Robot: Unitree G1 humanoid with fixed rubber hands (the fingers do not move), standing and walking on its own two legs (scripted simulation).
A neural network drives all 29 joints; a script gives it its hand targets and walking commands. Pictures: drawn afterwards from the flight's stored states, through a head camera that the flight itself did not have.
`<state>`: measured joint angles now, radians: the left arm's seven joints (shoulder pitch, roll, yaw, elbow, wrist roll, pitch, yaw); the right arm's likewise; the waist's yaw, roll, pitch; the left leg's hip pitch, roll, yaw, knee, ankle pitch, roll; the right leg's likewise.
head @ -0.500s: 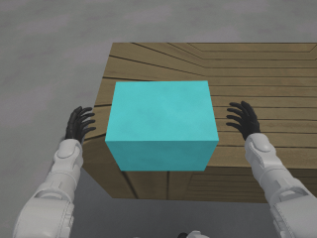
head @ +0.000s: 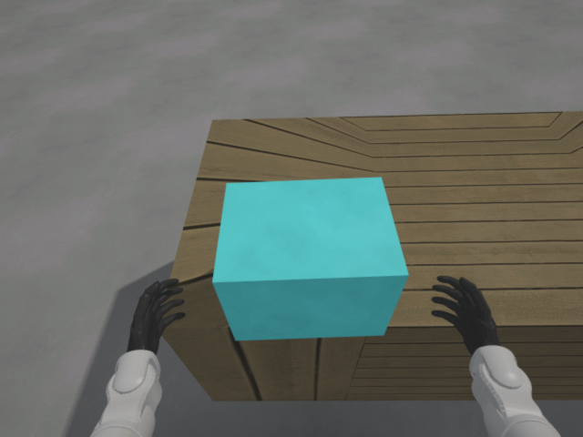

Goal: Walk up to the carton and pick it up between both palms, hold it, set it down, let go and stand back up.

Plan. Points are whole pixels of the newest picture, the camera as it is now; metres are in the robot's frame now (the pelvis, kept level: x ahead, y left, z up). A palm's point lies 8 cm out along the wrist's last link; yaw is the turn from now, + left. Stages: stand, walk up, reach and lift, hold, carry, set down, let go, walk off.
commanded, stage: set down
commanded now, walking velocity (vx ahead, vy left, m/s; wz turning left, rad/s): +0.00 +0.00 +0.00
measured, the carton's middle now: (306, 260) +0.44 +0.00 -0.08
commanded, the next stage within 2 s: none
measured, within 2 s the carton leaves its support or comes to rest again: neither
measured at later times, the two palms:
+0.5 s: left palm (153, 378) +0.22 +0.23 -0.05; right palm (492, 386) +0.21 -0.25 -0.06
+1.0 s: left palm (140, 413) +0.18 +0.24 -0.06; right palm (495, 417) +0.17 -0.24 -0.07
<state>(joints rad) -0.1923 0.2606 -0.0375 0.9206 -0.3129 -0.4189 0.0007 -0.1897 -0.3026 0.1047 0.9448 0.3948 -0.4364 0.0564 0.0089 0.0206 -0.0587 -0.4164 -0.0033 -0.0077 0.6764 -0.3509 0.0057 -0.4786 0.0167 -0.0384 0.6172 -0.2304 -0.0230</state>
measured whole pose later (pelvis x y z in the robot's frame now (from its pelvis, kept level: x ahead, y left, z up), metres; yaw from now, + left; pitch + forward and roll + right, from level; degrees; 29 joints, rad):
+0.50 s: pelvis +0.01 -0.01 +0.00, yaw -1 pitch +1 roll +0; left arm 0.00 0.23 0.01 0.86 -0.25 -0.44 -0.02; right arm -0.01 -0.27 0.12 0.97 0.33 -0.56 0.04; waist 0.00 0.02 0.02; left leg -0.30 0.00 0.00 0.65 -0.37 -0.01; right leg -0.38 0.03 -0.03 0.64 -0.27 -0.04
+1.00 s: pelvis +0.02 -0.01 +0.01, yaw -1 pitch -4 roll +0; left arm 0.15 0.27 0.00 0.70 -0.14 -0.12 0.00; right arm 0.14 -0.23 0.05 0.86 0.16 -0.37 0.03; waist 0.02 0.00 0.07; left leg -0.11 0.01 0.01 0.52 -0.33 0.00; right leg -0.21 0.03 -0.02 0.51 -0.24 -0.04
